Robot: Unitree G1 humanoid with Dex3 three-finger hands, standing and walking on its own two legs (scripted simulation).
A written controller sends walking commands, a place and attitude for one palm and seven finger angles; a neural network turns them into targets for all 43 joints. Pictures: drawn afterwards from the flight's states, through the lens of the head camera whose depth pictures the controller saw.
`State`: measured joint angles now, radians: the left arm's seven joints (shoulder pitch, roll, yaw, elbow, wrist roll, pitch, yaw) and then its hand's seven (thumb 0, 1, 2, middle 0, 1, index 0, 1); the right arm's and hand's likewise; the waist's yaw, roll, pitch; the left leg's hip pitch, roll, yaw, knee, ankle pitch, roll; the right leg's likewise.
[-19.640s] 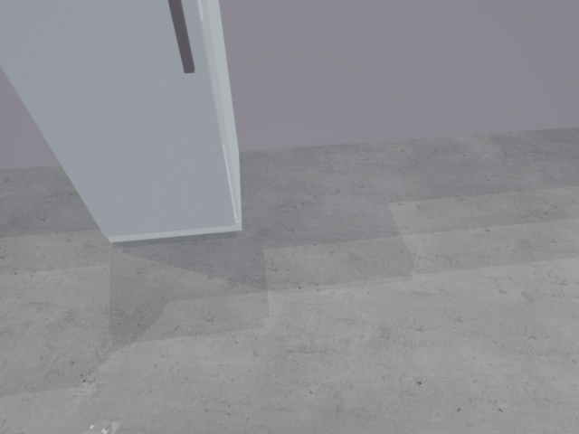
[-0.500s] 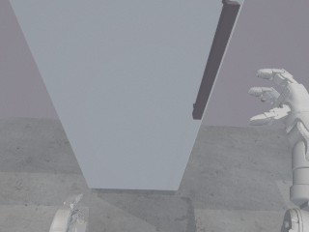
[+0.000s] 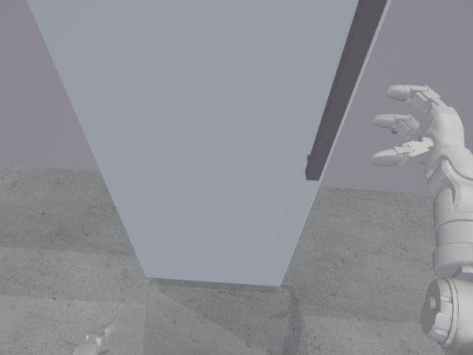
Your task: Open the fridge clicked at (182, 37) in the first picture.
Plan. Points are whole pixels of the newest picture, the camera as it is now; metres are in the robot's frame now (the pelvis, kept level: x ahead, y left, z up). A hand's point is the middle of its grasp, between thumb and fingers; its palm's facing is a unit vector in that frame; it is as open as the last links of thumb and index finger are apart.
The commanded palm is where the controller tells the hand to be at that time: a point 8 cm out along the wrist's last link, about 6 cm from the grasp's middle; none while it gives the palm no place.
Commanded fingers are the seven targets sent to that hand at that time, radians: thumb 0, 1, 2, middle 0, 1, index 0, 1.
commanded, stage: move the hooked fingers beside the handle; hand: right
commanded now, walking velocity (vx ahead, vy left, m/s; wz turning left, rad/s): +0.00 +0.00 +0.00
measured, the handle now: (333, 100) +0.50 -0.11 +0.21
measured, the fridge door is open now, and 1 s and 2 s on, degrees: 0 0 0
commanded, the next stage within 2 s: feel for the door with the fingertips in 0.92 s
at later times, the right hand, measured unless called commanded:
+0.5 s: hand (388, 125) +0.45 -0.19 +0.21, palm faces +0.00 +1.00 +0.00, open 14.0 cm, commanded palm +0.42 -0.24 +0.21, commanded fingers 0.00 0.50 -0.30 0.30 1.20 0.30 1.20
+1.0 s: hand (385, 124) +0.45 -0.19 +0.20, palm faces +0.00 +1.00 +0.01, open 14.0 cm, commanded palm +0.43 -0.24 +0.20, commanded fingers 0.00 0.50 -0.30 0.30 1.20 0.30 1.20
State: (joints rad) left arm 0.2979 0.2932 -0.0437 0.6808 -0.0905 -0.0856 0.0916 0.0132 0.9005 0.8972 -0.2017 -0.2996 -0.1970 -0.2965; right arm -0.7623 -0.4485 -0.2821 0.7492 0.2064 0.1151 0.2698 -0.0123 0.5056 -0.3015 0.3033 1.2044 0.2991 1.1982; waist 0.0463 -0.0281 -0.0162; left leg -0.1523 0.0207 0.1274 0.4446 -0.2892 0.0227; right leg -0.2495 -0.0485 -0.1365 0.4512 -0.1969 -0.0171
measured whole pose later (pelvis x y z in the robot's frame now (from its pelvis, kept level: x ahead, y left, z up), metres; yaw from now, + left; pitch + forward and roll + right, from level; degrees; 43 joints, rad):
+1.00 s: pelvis +0.00 +0.00 +0.00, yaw +1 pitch +2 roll +0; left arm 0.34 0.29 -0.04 0.67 -0.08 -0.05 0.08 0.01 0.90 0.90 -0.20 -0.30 -0.20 -0.30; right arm -0.86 -0.46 -0.30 0.93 0.18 0.04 0.25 -0.01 0.50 -0.30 0.30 1.20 0.30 1.20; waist 0.06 -0.02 -0.03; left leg -0.20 0.01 0.11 0.46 -0.29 0.02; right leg -0.29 -0.06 -0.14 0.47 -0.21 -0.02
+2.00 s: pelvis +0.00 +0.00 +0.00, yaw +0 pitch +3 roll +0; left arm 0.36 0.29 -0.03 0.73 -0.06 -0.08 0.07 0.01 0.90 0.90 -0.20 -0.30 -0.20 -0.30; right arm -0.98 -0.40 -0.25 1.04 0.15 -0.02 0.17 -0.01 0.50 -0.30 0.36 1.25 0.35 1.25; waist 0.07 -0.03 -0.02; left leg -0.24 0.01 0.13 0.48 -0.29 0.03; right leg -0.34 -0.06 -0.13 0.49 -0.20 -0.01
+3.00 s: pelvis +0.00 +0.01 +0.00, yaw +1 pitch +1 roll +0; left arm 0.31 0.26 -0.03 0.70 -0.06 -0.05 0.05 0.01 0.90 0.90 -0.20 -0.30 -0.20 -0.30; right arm -0.87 -0.25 -0.20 0.82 0.16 0.06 0.07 -0.01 0.51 -0.30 0.30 1.20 0.30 1.20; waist 0.05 -0.04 -0.03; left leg -0.18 0.01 0.11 0.45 -0.28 0.03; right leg -0.27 -0.06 -0.14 0.44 -0.18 -0.01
